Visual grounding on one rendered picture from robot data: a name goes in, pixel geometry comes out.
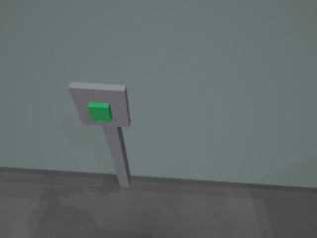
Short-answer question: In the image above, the button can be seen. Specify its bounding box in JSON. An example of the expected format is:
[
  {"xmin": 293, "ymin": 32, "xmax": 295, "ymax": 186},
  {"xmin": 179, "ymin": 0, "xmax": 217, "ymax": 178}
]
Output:
[{"xmin": 87, "ymin": 102, "xmax": 113, "ymax": 122}]

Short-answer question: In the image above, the panel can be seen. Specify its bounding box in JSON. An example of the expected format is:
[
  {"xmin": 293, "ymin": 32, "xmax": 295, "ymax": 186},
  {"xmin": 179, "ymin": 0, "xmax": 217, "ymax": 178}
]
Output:
[{"xmin": 68, "ymin": 81, "xmax": 131, "ymax": 188}]

